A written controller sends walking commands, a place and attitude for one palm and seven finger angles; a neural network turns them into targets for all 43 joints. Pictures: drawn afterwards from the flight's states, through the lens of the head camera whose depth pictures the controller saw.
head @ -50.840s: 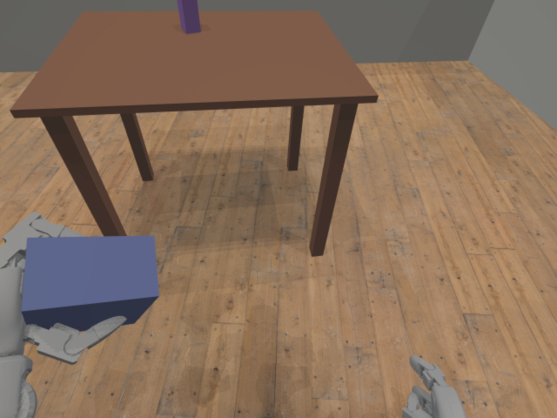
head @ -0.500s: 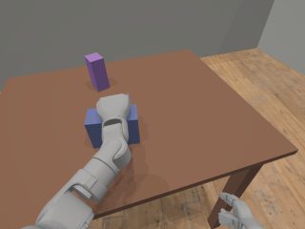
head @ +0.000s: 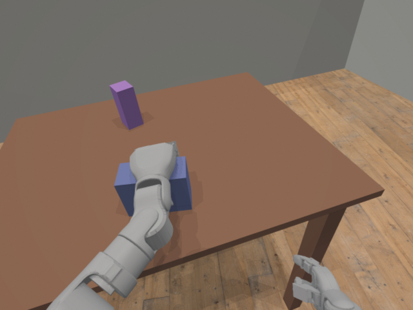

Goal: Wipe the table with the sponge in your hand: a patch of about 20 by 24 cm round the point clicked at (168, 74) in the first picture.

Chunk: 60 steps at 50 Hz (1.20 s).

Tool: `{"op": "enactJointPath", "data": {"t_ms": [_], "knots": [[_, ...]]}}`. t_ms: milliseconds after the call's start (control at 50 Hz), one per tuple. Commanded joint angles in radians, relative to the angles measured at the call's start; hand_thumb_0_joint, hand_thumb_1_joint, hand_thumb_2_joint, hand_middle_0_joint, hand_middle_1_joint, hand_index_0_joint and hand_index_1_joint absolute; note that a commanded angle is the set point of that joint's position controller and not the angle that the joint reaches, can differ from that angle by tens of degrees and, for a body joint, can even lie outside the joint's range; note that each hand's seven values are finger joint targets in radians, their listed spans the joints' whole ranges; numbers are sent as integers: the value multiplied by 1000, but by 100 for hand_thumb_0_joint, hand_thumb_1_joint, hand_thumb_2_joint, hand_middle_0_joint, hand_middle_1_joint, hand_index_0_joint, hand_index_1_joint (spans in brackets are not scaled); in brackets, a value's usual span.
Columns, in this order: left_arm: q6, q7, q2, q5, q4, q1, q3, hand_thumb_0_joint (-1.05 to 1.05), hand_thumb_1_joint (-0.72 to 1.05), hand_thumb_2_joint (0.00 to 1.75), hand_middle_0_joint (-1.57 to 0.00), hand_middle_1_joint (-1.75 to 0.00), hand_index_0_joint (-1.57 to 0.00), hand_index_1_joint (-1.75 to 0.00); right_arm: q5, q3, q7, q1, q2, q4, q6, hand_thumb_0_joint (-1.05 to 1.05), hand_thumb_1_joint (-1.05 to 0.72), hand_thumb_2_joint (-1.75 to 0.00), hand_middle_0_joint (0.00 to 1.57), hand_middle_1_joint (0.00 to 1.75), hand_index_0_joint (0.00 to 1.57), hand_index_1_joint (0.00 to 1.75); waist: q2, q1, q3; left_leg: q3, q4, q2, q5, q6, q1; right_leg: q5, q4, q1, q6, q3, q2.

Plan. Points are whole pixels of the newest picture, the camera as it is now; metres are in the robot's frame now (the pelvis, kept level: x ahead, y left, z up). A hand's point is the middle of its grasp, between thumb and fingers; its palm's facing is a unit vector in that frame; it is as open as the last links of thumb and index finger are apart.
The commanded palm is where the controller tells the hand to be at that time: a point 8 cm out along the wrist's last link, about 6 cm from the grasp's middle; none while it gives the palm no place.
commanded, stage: wipe back along the third lane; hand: left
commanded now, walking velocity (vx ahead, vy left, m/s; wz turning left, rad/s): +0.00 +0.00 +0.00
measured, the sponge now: (158, 191) +0.35 +0.16 +0.07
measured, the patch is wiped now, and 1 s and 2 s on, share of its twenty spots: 1.00 1.00 1.00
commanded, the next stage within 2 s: slide back across to the middle lane in 0.44 s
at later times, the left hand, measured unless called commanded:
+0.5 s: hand (168, 197) +0.30 +0.11 +0.11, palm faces +0.13 -0.18 -0.98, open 10.5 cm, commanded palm +0.24 +0.10 +0.14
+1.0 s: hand (151, 203) +0.27 +0.13 +0.13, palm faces +0.15 -0.36 -0.92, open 10.5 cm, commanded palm +0.22 +0.15 +0.18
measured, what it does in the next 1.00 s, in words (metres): stands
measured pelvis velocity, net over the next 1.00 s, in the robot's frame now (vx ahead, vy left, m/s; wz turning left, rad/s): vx -0.01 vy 0.00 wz -0.05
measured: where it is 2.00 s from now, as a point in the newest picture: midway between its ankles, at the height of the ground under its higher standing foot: outside the picture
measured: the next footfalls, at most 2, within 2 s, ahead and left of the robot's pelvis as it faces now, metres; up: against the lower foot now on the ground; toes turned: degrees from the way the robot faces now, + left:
none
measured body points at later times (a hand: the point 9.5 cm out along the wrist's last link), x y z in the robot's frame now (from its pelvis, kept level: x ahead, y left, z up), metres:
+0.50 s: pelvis +0.00 -0.02 +0.00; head -0.06 -0.07 +0.44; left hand +0.28 +0.12 +0.16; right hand +0.24 -0.22 -0.07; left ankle -0.01 +0.13 -0.74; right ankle +0.00 -0.09 -0.74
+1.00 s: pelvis -0.01 +0.00 +0.00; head -0.06 -0.05 +0.45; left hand +0.25 +0.15 +0.18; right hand +0.23 -0.21 -0.07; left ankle -0.01 +0.13 -0.74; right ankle +0.00 -0.09 -0.74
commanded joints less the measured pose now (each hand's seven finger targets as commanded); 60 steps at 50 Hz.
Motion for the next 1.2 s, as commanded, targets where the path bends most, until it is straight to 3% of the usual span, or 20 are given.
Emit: {"op": "enactJointPath", "data": {"t_ms": [0, 100, 140, 320, 440, 460, 500, 540, 660, 740, 820, 840, 860, 940, 1000, 1040, 1100, 1140, 1160, 1180], "knots": [[-8, -10, -13, -23, -140, -172, 15, 0, 10, 130, -120, -160, -120, -160, 4, -35, -1, -263, -91, -183, -62, 0, -90, -90, 20, 30, 20, 30, -168, -4, -150, 28, -41, -28, 215, 51, 8, 235, -89, 103, -22, 17, -2], [-18, -20, -5, -38, -196, -79, 15, 0, 10, 130, -120, -160, -120, -160, 4, -37, 3, -274, -90, -193, -70, 0, -90, -90, 20, 30, 20, 30, -194, 1, -116, 35, -38, -33, 207, 55, 8, 235, -110, 111, -13, 37, -5], [-27, -22, 44, -42, -239, -58, 65, 0, 10, 130, -120, -160, -120, -160, 1, -37, 1, -283, -95, -196, -71, 0, -90, -90, 20, 30, 20, 30, -199, 10, -117, 28, -42, -34, 205, 55, 5, 238, -119, 122, -17, 62, -3], [-58, -29, 2, -60, -347, 53, 7, 0, 10, 130, -120, -160, -120, -160, 4, -37, 9, -294, -84, -211, -79, 0, -90, -90, 20, 30, 20, 30, -163, 12, -73, 30, -40, -32, 208, 57, 35, 202, -131, 95, -16, 65, -4], [-85, -23, 38, -74, -444, 151, 48, 0, 10, 130, -120, -160, -120, -160, 1, -41, 13, -295, -84, -225, -76, 0, -90, -90, 20, 30, 20, 30, -199, 20, -85, 22, -33, -31, 223, 60, 44, 215, -138, 109, -18, 95, 1], [-83, -23, -6, -72, -453, 169, 3, 0, 10, 130, -120, -160, -120, -160, 0, -40, 17, -296, -80, -230, -74, 0, -90, -90, 20, 30, 20, 30, -178, 17, -92, 32, -27, -32, 237, 62, 50, 240, -127, 117, -15, 79, -3], [-86, -25, -2, -76, -469, 189, 4, 0, 10, 130, -120, -160, -120, -160, 0, -39, 17, -296, -81, -227, -69, 0, -90, -90, 20, 30, 20, 30, -196, 15, -74, 28, -30, -29, 237, 60, 45, 247, -131, 110, -13, 84, -1], [-96, -18, 74, -79, -506, 163, 76, 0, 10, 130, -120, -160, -120, -160, -1, -40, 10, -297, -85, -225, -66, 0, -90, -90, 20, 30, 20, 30, -183, 18, -61, 19, -37, -26, 220, 59, 44, 217, -140, 98, -19, 109, 3], [-113, -6, 122, -74, -549, 128, 119, 0, 10, 130, -120, -160, -120, -160, -9, -35, -15, -291, -80, -228, -75, 0, -90, -90, 20, 30, 20, 30, -144, 23, -66, 27, -44, -27, 197, 61, 58, 134, -146, 92, -19, 104, 0], [-121, -5, 185, -76, -627, 159, 185, 0, 10, 130, -120, -160, -120, -160, -13, -34, -21, -289, -81, -235, -73, 0, -90, -90, 20, 30, 20, 30, -118, 37, -104, 16, -55, -25, 233, 58, 74, 181, -131, 124, -29, 116, 8], [-114, -12, 182, -86, -665, 212, 186, 0, 10, 130, -120, -160, -120, -160, -16, -34, -21, -282, -80, -240, -68, 0, -90, -90, 20, 30, 20, 30, -126, 38, -104, 22, -54, -22, 268, 57, 72, 239, -122, 146, -27, 107, 7], [-116, -10, 233, -93, -694, 220, 239, 0, 10, 130, -120, -160, -120, -160, -16, -33, -25, -284, -84, -243, -68, 0, -90, -90, 20, 30, 20, 30, -120, 40, -96, 14, -61, -19, 257, 57, 74, 209, -128, 140, -32, 123, 12], [-115, -12, 189, -93, -706, 210, 196, 0, 10, 130, -120, -160, -120, -160, -18, -31, -25, -285, -78, -249, -71, 0, -90, -90, 20, 30, 20, 30, -123, 36, -96, 24, -56, -21, 263, 61, 73, 221, -124, 144, -28, 106, 7], [-109, -20, 273, -108, -744, 226, 276, 0, 10, 130, -120, -160, -120, -160, -16, -28, -36, -284, -88, -245, -71, 0, -90, -90, 20, 30, 20, 30, -105, 33, -51, 12, -67, -17, 231, 58, 71, 159, -144, 113, -32, 137, 13], [-110, -29, 234, -112, -745, 227, 237, 0, 10, 130, -120, -160, -120, -160, -16, -26, -41, -279, -85, -244, -81, 0, -90, -90, 20, 30, 20, 30, -89, 29, -37, 12, -69, -14, 222, 59, 76, 133, -148, 98, -31, 113, 13], [-115, -28, 294, -114, -791, 207, 291, 0, 10, 130, -120, -160, -120, -160, -17, -25, -47, -282, -87, -249, -89, 0, -90, -90, 20, 30, 20, 30, -63, 35, -49, 4, -78, -14, 215, 59, 81, 118, -147, 107, -37, 129, 18], [-114, -31, 272, -113, -771, 236, 276, 0, 10, 130, -120, -160, -120, -160, -19, -25, -50, -274, -87, -245, -97, 0, -90, -90, 20, 30, 20, 30, -94, 34, -60, 4, -78, -15, 223, 58, 79, 130, -144, 120, -34, 111, 16], [-115, -33, 322, -114, -785, 221, 320, 0, 10, 130, -120, -160, -120, -160, -18, -23, -57, -281, -92, -246, -102, 0, -90, -90, 20, 30, 20, 30, -84, 33, -50, -2, -85, -16, 192, 57, 81, 75, -162, 106, -36, 136, 19], [-116, -34, 271, -110, -784, 175, 267, 0, 10, 130, -120, -160, -120, -160, -18, -20, -61, -282, -84, -251, -110, 0, -90, -90, 20, 30, 20, 30, -81, 25, -42, 8, -84, -17, 179, 60, 79, 54, -162, 96, -31, 114, 14], [-118, -30, 302, -103, -733, 188, 298, 0, 10, 130, -120, -160, -120, -160, -19, -24, -65, -270, -88, -234, -116, 0, -90, -90, 20, 30, 20, 30, -111, 25, -26, 3, -80, -18, 171, 58, 75, 35, -171, 80, -32, 121, 15]]}}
